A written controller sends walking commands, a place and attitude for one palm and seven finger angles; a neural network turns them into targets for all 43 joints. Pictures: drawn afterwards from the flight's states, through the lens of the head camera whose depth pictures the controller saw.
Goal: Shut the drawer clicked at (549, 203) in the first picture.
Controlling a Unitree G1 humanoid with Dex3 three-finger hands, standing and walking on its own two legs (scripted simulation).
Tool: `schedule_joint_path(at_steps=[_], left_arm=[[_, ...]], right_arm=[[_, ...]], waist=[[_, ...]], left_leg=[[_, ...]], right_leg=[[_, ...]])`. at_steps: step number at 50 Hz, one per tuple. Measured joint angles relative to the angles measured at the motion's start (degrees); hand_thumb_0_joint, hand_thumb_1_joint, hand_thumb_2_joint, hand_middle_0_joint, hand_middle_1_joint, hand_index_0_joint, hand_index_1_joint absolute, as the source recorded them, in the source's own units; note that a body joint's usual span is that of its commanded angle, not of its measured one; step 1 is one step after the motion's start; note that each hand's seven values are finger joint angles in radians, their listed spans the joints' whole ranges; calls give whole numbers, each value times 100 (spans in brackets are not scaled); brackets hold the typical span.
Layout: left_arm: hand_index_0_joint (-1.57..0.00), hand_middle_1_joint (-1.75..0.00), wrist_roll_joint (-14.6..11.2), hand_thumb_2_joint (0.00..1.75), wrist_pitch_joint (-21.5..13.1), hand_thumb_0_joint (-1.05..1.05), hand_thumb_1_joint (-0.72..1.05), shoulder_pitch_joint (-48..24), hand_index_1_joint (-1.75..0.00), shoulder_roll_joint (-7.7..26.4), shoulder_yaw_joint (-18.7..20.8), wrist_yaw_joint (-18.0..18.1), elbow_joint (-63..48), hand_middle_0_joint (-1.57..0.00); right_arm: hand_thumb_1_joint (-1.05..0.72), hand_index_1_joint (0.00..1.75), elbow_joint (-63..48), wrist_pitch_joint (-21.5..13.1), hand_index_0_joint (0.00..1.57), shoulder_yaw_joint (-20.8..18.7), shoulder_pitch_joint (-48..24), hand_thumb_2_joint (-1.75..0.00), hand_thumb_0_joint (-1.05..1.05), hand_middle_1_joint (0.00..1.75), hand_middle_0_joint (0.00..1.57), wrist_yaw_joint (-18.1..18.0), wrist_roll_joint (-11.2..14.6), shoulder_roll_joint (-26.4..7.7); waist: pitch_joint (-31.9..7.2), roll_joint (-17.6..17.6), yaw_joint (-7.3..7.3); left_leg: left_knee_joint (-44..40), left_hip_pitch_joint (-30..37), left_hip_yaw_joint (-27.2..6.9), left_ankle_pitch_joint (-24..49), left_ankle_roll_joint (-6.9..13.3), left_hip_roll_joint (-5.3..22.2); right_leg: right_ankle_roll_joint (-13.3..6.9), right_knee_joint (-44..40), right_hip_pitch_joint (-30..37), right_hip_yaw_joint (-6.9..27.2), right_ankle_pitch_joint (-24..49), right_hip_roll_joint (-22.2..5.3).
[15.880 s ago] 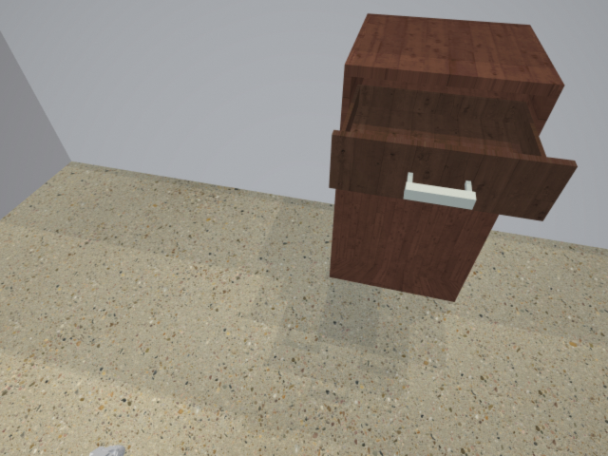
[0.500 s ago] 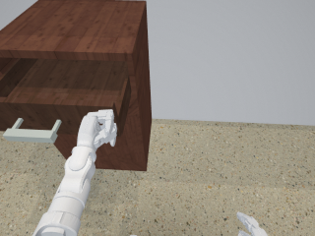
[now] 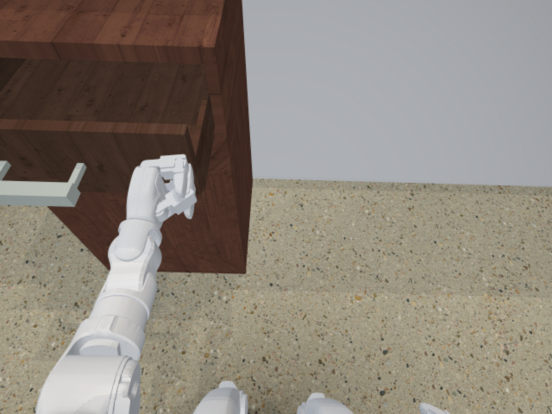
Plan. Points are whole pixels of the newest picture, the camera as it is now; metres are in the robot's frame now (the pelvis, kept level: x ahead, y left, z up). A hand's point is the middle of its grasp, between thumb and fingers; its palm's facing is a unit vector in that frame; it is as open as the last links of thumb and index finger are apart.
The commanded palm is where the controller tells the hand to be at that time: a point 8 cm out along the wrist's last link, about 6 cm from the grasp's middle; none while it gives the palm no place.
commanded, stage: bring the fist close to the handle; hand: left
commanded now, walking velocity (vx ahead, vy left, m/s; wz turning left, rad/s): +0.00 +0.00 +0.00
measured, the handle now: (34, 181) +0.43 +0.36 +0.07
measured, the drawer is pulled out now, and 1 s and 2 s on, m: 0.16 0.10 0.00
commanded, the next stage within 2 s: push the drawer shut in 0.76 s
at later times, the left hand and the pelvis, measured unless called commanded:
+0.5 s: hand (199, 189) +0.47 +0.13 +0.01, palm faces -0.03 -1.00 -0.02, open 2.8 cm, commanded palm +0.44 +0.18 +0.02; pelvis -0.02 +0.03 -0.04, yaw -1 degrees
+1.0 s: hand (200, 188) +0.47 +0.13 +0.01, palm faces +0.00 -1.00 -0.02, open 3.2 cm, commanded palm +0.45 +0.18 +0.02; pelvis +0.00 +0.02 -0.03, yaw -2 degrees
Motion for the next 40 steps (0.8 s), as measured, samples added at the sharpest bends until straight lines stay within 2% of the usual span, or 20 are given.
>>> schedule_joint_path(at_steps=[6,15,22,26,33,36,40], left_arm=[[-140,-160,170,89,-137,-8,81,-415,-160,47,101,136,533,-140],[-140,-160,396,88,-605,-9,79,-1018,-160,143,270,318,1038,-140],[-140,-160,539,88,-391,-9,79,-1544,-160,312,281,492,1578,-140],[-140,-160,525,89,-309,-6,83,-1506,-160,278,402,590,1529,-140],[-140,-160,614,89,-525,-1,86,-1110,-160,177,486,698,1180,-140],[-140,-160,631,89,-491,0,87,-1006,-160,169,446,715,1109,-140],[-140,-160,526,89,-435,1,88,-847,-160,102,337,748,946,-140]], right_arm=[[-90,30,-67,56,20,-9,87,-90,1,30,21,65,-81,-17],[-90,30,-22,160,20,-8,114,-90,1,30,21,121,-187,-17],[-90,30,-83,325,20,37,170,-90,0,30,21,173,-234,-19],[-90,30,-110,371,20,26,215,-90,0,30,21,197,-259,-10],[-90,30,-84,475,20,-19,296,-90,0,30,21,251,-271,18],[-90,30,-99,543,20,-25,302,-90,0,30,21,263,-254,38],[-90,30,-128,591,20,-51,292,-90,0,30,21,286,-232,52]], waist=[[-63,-8,-117],[-118,21,-265],[-151,86,-392],[-149,104,-442],[-206,128,-432],[-213,130,-409],[-235,145,-344]], left_leg=[[355,-496,3,-73,51,6],[896,-1184,4,-212,137,15],[1137,-1562,9,-261,202,2],[1183,-1665,55,-291,229,29],[1169,-1543,131,-407,250,86],[1119,-1429,137,-433,246,88],[1022,-1282,129,-441,230,80]], right_leg=[[31,338,-479,-25,-71,-15],[95,832,-1128,-63,-196,-37],[145,1051,-1483,-78,-241,-64],[171,1086,-1599,-32,-243,-43],[203,1036,-1500,64,-292,19],[205,976,-1387,79,-308,27],[201,867,-1234,83,-309,30]])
